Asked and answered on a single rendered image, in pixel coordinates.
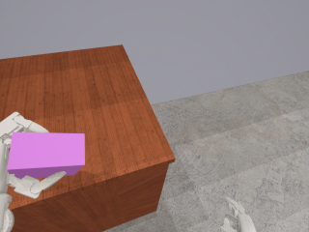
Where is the sponge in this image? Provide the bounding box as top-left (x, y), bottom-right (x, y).
top-left (7, 131), bottom-right (85, 179)

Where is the table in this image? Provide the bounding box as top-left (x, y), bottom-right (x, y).
top-left (0, 44), bottom-right (176, 232)

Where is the left robot hand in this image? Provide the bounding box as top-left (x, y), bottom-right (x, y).
top-left (0, 112), bottom-right (67, 199)

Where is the right robot hand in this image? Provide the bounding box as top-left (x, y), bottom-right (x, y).
top-left (220, 196), bottom-right (257, 232)

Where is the robot left forearm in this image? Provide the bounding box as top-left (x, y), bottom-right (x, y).
top-left (0, 193), bottom-right (14, 232)

